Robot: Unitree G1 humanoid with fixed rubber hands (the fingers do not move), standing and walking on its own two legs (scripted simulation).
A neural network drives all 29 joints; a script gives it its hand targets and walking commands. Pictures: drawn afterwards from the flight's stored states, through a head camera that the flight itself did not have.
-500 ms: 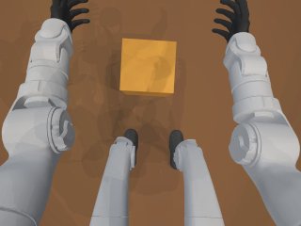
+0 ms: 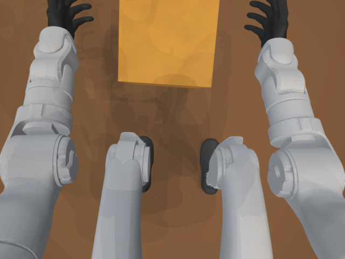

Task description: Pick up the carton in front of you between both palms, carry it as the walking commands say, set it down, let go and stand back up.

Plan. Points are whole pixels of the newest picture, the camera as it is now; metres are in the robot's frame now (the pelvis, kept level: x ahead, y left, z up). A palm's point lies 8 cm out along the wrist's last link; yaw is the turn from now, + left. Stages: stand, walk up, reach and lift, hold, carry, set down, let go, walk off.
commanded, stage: reach and lift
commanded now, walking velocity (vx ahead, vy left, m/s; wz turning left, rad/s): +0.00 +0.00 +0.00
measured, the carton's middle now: (167, 48) +0.51 +0.05 -0.34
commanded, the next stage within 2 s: none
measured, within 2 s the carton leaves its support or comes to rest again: leaves its support in 1.20 s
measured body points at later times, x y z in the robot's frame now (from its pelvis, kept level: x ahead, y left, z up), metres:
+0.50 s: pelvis -0.03 +0.01 -0.10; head +0.35 +0.03 +0.13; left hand +0.53 +0.23 -0.30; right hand +0.53 -0.15 -0.29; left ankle +0.09 +0.12 -0.44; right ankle +0.10 -0.12 -0.44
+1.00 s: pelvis -0.03 +0.00 -0.09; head +0.35 +0.04 +0.14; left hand +0.53 +0.20 -0.28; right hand +0.53 -0.11 -0.28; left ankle +0.09 +0.12 -0.44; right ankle +0.10 -0.12 -0.44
